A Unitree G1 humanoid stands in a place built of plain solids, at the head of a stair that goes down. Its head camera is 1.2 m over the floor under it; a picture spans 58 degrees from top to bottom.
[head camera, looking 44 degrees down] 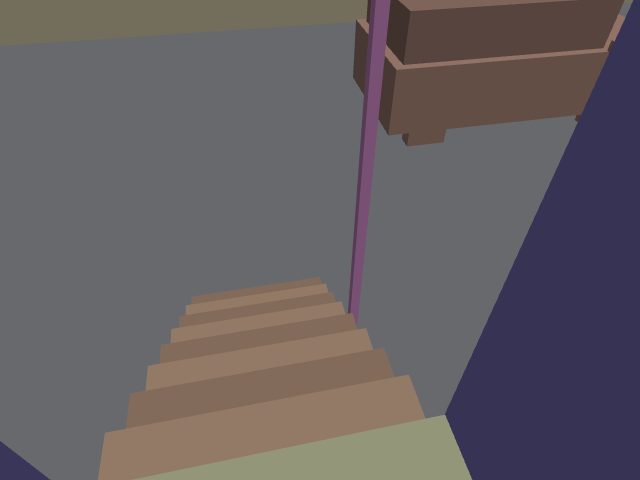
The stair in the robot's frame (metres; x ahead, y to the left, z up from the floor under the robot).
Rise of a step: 0.17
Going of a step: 0.22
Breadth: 1.00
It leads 11 degrees to the left of straight ahead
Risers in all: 9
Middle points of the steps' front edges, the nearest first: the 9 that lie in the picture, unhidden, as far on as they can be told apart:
0.44 0.14 0.00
0.65 0.18 -0.17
0.87 0.23 -0.35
1.09 0.27 -0.52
1.30 0.31 -0.70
1.52 0.36 -0.87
1.74 0.40 -1.05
1.95 0.45 -1.22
2.17 0.49 -1.40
